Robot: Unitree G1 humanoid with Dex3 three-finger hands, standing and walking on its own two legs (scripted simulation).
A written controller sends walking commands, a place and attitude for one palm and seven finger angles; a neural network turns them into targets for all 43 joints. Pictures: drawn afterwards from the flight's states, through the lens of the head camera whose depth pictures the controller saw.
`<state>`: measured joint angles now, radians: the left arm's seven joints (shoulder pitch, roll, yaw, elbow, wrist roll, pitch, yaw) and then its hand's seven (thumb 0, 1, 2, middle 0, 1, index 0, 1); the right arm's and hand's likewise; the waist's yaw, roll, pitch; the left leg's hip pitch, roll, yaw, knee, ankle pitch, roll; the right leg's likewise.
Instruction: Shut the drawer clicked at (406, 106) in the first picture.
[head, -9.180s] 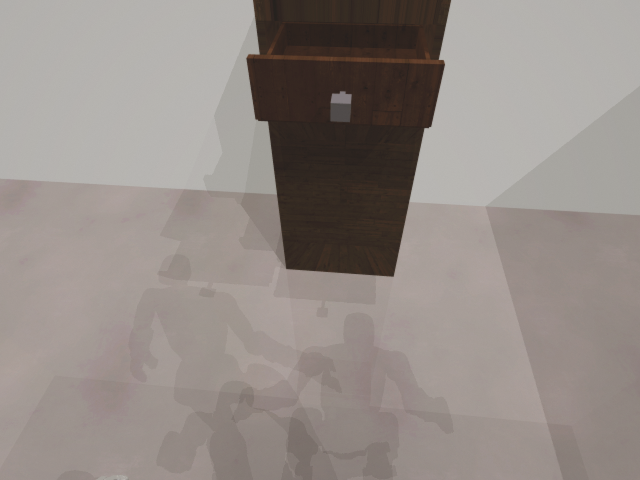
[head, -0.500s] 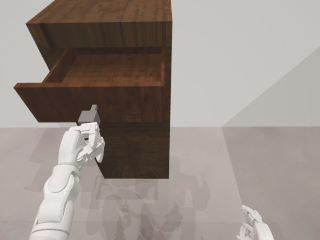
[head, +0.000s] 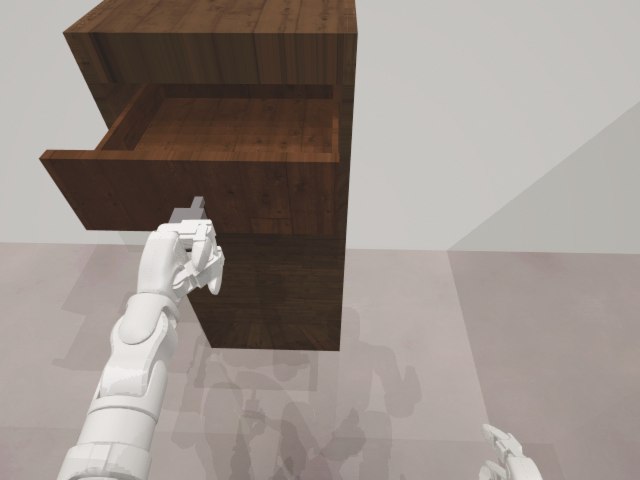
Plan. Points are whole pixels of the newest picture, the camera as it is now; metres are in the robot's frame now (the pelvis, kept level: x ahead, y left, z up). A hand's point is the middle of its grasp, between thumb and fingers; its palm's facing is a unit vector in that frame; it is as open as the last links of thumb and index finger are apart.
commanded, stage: push the drawer shut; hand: left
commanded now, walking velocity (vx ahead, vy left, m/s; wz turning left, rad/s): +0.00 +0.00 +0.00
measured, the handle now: (193, 218) +0.41 +0.20 +0.11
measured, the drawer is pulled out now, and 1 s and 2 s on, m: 0.20 0.07 0.00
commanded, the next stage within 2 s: pull the fist back off the drawer in 2.00 s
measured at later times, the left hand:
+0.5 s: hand (226, 227) +0.40 +0.15 +0.11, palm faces +0.00 -1.00 +0.00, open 3.5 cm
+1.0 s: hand (236, 192) +0.47 +0.16 +0.11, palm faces +0.01 -1.00 +0.01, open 3.5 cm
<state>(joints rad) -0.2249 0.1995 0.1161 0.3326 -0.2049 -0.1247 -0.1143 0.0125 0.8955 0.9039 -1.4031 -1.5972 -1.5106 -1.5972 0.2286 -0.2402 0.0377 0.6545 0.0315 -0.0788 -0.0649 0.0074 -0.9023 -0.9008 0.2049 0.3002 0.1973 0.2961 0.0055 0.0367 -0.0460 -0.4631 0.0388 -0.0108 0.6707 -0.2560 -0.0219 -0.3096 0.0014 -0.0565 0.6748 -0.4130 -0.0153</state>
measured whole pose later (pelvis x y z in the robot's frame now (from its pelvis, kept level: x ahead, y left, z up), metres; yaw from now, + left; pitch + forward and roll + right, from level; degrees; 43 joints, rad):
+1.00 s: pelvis -0.02 +0.02 -0.02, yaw -2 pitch +11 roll -2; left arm -0.89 0.37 0.30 1.12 -0.11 -0.29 -0.11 0.01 0.90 0.90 -1.40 -1.60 -1.53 -1.60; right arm 0.38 -0.25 0.02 0.70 0.01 -0.04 -0.04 0.00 -0.90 -0.90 0.21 0.30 0.20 0.30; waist -0.12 0.03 -0.07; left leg -0.72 0.06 0.00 0.78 -0.26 0.00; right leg -0.57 0.02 -0.03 0.77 -0.40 0.00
